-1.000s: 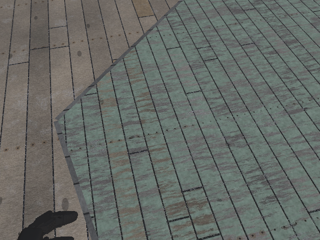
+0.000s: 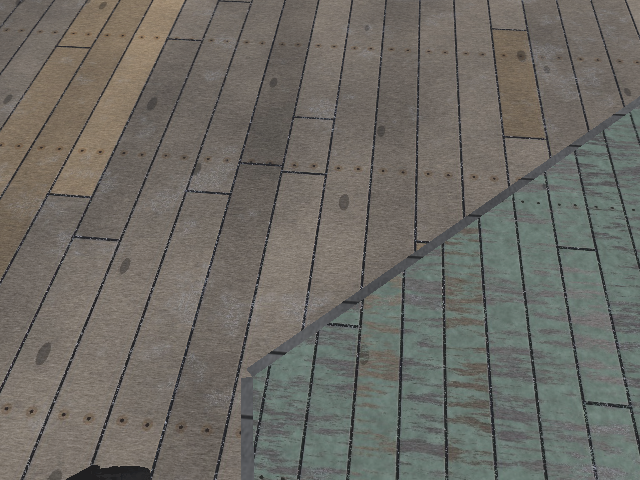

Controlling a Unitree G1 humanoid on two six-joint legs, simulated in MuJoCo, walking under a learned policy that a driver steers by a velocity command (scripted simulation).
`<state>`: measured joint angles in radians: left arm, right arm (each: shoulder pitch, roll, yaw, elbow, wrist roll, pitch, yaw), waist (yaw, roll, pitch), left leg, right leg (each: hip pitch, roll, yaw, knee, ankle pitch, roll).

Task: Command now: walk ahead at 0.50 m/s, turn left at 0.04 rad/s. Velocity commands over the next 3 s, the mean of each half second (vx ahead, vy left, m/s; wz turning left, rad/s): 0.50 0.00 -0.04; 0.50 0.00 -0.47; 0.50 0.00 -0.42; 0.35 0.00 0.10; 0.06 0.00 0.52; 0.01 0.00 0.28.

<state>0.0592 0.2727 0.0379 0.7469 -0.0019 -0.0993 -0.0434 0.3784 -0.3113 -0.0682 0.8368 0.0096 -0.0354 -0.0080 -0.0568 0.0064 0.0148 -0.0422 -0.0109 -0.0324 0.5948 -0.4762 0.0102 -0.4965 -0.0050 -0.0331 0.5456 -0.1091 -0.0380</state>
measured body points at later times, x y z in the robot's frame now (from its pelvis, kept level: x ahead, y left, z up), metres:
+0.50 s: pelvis +0.28 +0.02 +0.01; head +0.31 +0.02 +0.45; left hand +0.25 +0.31 -0.13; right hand +0.51 -0.21 -0.07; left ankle +0.41 +0.13 -0.72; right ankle +0.11 -0.10 -0.72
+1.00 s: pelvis +0.54 -0.02 +0.00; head +0.56 -0.04 +0.45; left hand +0.81 +0.15 -0.08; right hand +0.47 -0.31 -0.13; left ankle +0.42 +0.14 -0.72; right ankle +0.64 -0.16 -0.71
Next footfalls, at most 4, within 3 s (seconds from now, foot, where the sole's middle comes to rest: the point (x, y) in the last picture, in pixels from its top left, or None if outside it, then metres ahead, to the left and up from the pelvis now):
0.50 left None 0.45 0.14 -0.76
1.02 right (400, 377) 0.67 -0.17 -0.76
1.54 left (364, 247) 1.04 -0.13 -0.76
2.00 right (466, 213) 1.14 -0.41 -0.76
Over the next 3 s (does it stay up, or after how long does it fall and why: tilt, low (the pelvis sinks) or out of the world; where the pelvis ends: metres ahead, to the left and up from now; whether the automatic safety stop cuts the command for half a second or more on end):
stays up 1.11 -0.25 0.02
